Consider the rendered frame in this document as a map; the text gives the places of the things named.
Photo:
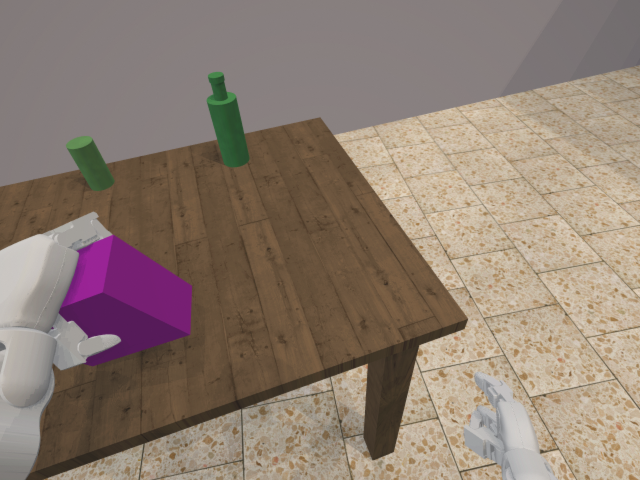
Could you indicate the sponge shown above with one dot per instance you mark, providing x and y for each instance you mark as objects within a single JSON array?
[{"x": 120, "y": 291}]

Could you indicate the robot left forearm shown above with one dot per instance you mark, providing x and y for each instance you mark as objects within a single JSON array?
[{"x": 26, "y": 387}]

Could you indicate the table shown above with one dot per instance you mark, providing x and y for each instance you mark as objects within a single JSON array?
[{"x": 299, "y": 272}]

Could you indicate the robot right hand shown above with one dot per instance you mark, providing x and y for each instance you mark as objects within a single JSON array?
[{"x": 507, "y": 429}]

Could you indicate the robot right forearm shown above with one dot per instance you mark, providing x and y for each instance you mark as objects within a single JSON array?
[{"x": 525, "y": 464}]

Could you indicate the robot left hand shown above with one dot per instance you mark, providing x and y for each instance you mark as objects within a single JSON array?
[{"x": 35, "y": 276}]

